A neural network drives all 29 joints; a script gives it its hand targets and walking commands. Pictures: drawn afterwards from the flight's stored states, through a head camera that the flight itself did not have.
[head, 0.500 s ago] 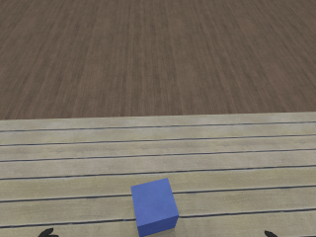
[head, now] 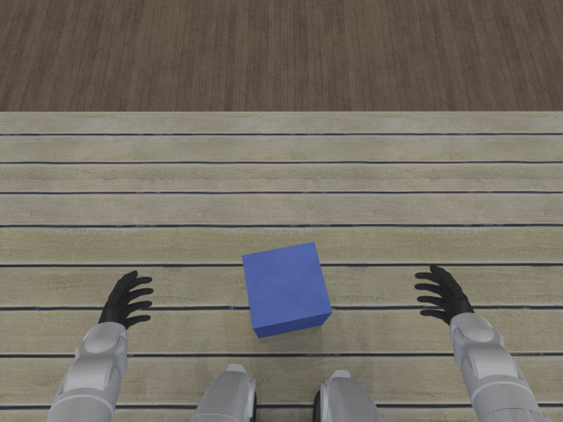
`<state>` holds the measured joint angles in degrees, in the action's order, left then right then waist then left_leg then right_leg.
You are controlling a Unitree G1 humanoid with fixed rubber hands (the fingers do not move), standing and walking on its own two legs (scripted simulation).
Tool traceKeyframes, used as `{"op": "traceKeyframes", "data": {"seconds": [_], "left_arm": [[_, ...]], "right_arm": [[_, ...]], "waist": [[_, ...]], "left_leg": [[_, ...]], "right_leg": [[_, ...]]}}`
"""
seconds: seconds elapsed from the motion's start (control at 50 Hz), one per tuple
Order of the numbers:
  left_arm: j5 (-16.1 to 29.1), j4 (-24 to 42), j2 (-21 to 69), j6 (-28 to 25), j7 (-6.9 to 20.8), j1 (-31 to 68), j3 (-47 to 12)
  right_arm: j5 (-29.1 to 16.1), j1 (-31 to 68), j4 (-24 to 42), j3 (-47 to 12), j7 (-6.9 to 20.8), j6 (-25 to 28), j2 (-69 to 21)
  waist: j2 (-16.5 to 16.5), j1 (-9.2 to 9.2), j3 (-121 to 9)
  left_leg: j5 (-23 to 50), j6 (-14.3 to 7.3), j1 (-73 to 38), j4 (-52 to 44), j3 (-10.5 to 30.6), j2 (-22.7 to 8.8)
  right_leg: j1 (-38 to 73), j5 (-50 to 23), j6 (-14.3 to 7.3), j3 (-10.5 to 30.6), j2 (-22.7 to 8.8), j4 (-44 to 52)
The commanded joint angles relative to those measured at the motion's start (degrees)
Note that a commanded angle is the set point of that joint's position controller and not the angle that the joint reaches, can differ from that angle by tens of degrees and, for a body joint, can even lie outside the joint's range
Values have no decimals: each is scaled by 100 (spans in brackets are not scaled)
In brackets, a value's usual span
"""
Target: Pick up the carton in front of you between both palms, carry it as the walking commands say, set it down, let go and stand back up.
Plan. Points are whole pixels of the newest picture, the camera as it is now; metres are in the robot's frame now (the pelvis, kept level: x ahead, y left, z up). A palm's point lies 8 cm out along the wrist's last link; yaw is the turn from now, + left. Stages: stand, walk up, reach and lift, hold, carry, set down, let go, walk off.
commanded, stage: reach and lift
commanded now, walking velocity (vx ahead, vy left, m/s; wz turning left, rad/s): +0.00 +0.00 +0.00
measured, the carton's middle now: (284, 292) +0.41 +0.02 -0.59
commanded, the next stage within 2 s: none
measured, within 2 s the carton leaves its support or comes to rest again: neither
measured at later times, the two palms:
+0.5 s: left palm (179, 257) +0.37 +0.21 -0.15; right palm (389, 223) +0.46 -0.17 -0.15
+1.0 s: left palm (203, 285) +0.37 +0.21 -0.36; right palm (359, 261) +0.45 -0.16 -0.37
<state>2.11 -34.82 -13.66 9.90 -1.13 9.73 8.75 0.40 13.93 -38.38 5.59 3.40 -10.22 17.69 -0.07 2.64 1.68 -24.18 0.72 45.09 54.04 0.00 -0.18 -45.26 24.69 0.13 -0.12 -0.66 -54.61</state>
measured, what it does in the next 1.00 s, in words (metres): lowers itself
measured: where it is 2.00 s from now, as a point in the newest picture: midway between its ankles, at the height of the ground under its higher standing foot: outside the picture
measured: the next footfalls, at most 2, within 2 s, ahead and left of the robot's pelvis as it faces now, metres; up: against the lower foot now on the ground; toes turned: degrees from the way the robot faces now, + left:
none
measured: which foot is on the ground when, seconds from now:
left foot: down 0.00-1.00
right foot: down 0.00-1.00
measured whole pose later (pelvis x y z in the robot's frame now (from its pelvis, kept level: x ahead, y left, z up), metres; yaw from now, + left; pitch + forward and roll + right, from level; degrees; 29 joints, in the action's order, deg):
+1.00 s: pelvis -0.07 -0.01 -0.21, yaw +3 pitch +51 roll +4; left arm 6.1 -46.5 -7.3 1.5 -7.3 55.2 19.5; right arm -1.4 68.2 -58.1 5.2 -2.0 -4.4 20.5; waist 0.6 5.4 -3.4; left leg -28.3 2.6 118.5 95.2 -0.3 0.0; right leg -120.2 29.0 -1.1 1.3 -0.1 -97.6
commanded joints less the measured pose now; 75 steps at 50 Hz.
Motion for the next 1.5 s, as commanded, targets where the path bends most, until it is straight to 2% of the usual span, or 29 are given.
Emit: {"op": "traceKeyframes", "data": {"seconds": [0.0, 0.08, 0.26, 0.34, 0.42, 0.54, 0.66, 0.74, 0.84, 0.94, 1.06, 1.16, 1.22, 1.3, 1.36, 1.38, 1.44, 1.48], "left_arm": [[112, 335, -581, -128, -144, 607, 243], [208, 356, -474, -111, -276, 1662, 350], [234, 61, -144, 238, -568, 4256, 759], [190, -223, -28, 286, -698, 5211, 980], [39, -393, 125, 254, -775, 5810, 1255], [-320, -234, 346, -6, -683, 5751, 1668], [-575, -318, 495, -472, -449, 5324, 1926], [-535, -628, 496, -713, -357, 5012, 1921], [-148, -772, 321, -926, -418, 4995, 1603], [468, -579, -19, -980, -643, 5264, 1054], [960, -366, -281, -816, -896, 6013, 626], [1073, -963, -319, -674, -1013, 6760, 493], [1064, -1462, -322, -687, -1005, 7157, 483], [1049, -2027, -368, -806, -962, 7545, 462], [1099, -2190, -455, -928, -948, 7760, 430], [1172, -2178, -450, -970, -954, 7805, 401], [1652, -2501, -210, -1025, -890, 7796, -29], [1792, -2553, -284, -1065, -864, 7742, -114]], "right_arm": [[-76, 976, 223, 169, -19, 100, 731], [-122, 2268, 34, 234, 33, 62, 782], [-113, 5199, -907, 275, 126, -196, 1081], [-56, 6392, -1474, 289, 163, -228, 1234], [94, 7226, -1954, 367, 185, -200, 1325], [449, 7423, -2038, 558, 124, -13, 1092], [660, 7056, -1865, 714, -19, 302, 541], [657, 6556, -1835, 719, -178, 449, 292], [353, 6525, -1547, 457, -402, 624, 388], [-245, 6921, -1289, -46, -582, 727, 880], [-832, 7607, -1279, -473, -623, 636, 1290], [-1069, 8197, -1968, -674, -594, 553, 1483], [-1145, 8473, -2471, -774, -565, 589, 1538], [-1198, 8783, -2974, -889, -545, 710, 1616], [-1259, 9016, -3074, -978, -560, 824, 1696], [-1276, 9089, -3034, -1006, -578, 865, 1718], [-1379, 9194, -2921, -1202, -634, 965, 1679], [-1415, 9146, -2743, -1253, -673, 989, 1616]], "waist": [[149, 79, -3049], [290, 139, -3426], [376, 400, -3955], [474, 522, -4436], [585, 614, -4887], [829, 671, -5727], [984, 665, -5682], [957, 553, -5629], [942, 457, -6034], [916, 396, -6857], [868, 458, -7060], [811, 526, -5990], [723, 534, -5350], [603, 491, -4819], [569, 455, -4842], [570, 434, -4954], [745, 195, -5296], [850, 193, -5480]], "left_leg": [[3464, 241, -338, -36, 32, 258], [2681, 269, 441, 58, -101, 285], [627, 270, 1220, 125, -318, 252], [327, 293, 1540, 334, -393, 256], [388, 325, 1861, 535, -473, 289], [1260, 342, 2293, 673, -591, 393], [1908, 369, 3624, 1219, -602, 420], [2060, 413, 4592, 1918, -561, 423], [2268, 455, 5238, 2844, -468, 415], [2374, 443, 5166, 3710, -450, 385], [1634, 412, 4996, 4465, -549, 324], [585, 342, 5224, 4848, -527, 227], [297, 299, 5313, 5089, -454, 167], [289, 292, 5380, 5432, -356, 108], [543, 306, 5341, 5687, -322, 84], [670, 310, 5271, 5756, -326, 90], [1030, 349, 5300, 5965, -346, 149], [1120, 353, 5447, 6048, -386, 175]], "right_leg": [[1188, -3382, 77, 263, 288, -91], [863, -2817, 48, 243, 279, -270], [-433, -450, -8, 103, 276, -173], [-790, -88, -30, 113, 305, -314], [-1022, -132, -44, 153, 353, -476], [-669, -1269, -16, 230, 441, -699], [-930, -2487, 32, 376, 423, -1376], [-1603, -2999, 44, 457, 366, -2101], [-2308, -3207, 50, 426, 348, -3101], [-2580, -3019, 60, 312, 352, -4018], [-3160, -1736, 22, 171, 327, -4681], [-4186, -379, -7, 148, 199, -4988], [-4748, 61, -37, 197, 106, -5186], [-5195, 157, -52, 280, 16, -5510], [-5179, -76, -45, 328, -18, -5762], [-5105, -185, -44, 326, -19, -5834], [-4672, -685, -57, 322, -37, -5981], [-4375, -934, -42, 332, -42, -6070]]}}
